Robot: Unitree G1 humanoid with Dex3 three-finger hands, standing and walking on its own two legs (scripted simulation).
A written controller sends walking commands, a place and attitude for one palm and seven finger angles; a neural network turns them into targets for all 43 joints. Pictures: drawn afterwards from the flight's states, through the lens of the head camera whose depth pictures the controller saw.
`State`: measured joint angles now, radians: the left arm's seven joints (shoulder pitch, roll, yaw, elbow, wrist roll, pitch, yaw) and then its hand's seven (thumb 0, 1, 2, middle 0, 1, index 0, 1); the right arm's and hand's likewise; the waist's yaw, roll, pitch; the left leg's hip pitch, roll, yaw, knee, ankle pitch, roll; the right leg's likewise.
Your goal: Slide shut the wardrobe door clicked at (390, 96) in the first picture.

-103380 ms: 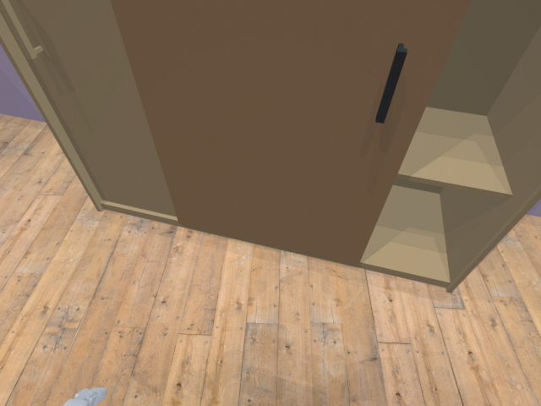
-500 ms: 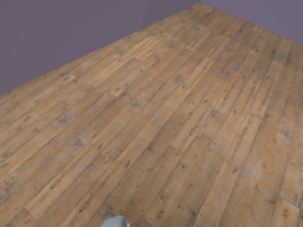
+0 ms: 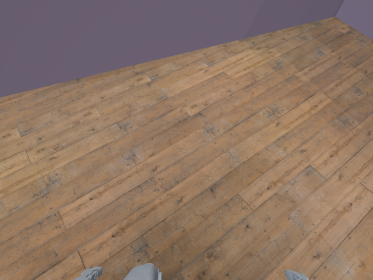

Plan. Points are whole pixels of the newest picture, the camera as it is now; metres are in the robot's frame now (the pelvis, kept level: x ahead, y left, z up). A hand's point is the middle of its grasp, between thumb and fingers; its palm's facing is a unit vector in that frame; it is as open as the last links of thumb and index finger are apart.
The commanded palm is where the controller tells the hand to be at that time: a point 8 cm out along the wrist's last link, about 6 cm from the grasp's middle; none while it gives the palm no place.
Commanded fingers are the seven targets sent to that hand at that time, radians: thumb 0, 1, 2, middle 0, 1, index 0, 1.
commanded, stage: turn to face it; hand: left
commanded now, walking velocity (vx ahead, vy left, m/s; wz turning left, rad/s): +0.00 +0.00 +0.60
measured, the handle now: out of the picture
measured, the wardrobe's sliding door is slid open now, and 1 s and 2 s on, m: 0.00 0.00 0.00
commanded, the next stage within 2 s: none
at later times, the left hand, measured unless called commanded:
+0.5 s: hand out of the picture +0.05 +0.19 -0.16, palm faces +0.29 -0.92 -0.27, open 7.4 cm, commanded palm none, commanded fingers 0.00 0.90 0.90 -0.20 -0.30 -0.20 -0.30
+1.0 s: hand out of the picture +0.00 +0.20 -0.16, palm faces +0.57 -0.77 -0.28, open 7.3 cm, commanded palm none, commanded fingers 0.00 0.90 0.90 -0.20 -0.30 -0.20 -0.30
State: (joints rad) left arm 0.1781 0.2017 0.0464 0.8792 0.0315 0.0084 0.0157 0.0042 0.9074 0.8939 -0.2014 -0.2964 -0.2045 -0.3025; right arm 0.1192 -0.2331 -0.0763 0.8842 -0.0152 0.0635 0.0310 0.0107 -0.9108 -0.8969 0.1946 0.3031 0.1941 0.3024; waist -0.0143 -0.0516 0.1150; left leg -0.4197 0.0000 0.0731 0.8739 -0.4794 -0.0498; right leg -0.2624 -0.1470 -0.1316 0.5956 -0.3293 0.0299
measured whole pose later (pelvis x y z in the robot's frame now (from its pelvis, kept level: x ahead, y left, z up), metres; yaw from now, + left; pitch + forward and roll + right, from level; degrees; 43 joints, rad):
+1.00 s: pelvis +0.03 -0.04 -0.01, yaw +36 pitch +1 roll +0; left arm 0.14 0.22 0.06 0.85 0.02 0.01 0.02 0.00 0.91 0.89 -0.20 -0.30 -0.20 -0.30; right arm 0.18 -0.24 -0.09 0.91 -0.02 0.08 0.02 0.01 -0.91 -0.90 0.20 0.30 0.20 0.30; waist -0.02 0.03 0.11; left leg -0.46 -0.04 -0.09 0.90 -0.46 -0.02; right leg -0.29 -0.05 -0.06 0.60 -0.31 0.02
